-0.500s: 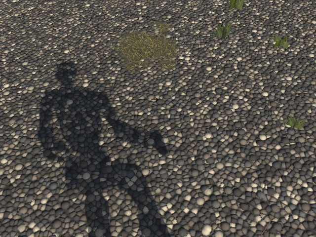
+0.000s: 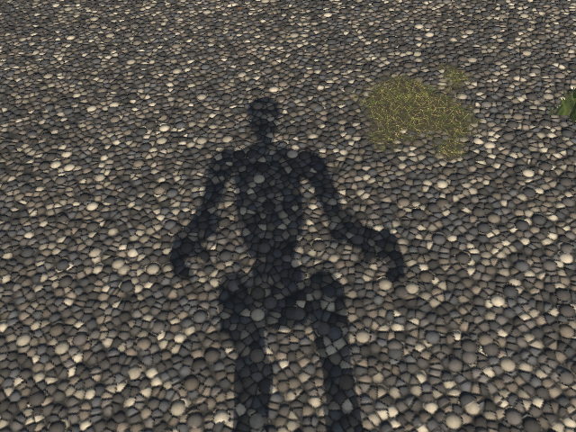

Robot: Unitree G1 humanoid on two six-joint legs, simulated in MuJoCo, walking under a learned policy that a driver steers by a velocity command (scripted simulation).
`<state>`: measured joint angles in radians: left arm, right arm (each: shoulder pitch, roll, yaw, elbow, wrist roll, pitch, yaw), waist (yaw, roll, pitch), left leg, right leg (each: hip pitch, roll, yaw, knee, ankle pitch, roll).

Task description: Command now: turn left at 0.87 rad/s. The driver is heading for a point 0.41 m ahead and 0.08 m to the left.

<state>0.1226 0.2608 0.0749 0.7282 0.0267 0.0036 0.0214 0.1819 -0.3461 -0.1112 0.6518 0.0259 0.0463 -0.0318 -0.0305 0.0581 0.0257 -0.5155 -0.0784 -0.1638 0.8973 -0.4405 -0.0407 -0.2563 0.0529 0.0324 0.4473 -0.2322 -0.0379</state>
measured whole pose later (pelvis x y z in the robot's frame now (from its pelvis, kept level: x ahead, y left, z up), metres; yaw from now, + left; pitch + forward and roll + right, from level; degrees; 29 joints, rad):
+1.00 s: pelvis +0.33 +0.13 -0.03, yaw +16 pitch +2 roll +0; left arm 0.18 0.30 0.05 0.72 -0.01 -0.06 -0.04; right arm 0.32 -0.28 -0.03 0.80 0.02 -0.08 -0.01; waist 0.00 0.02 0.06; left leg -0.20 0.00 -0.04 1.23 -0.50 -0.02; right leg -0.51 0.06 -0.06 0.66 -0.19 -0.10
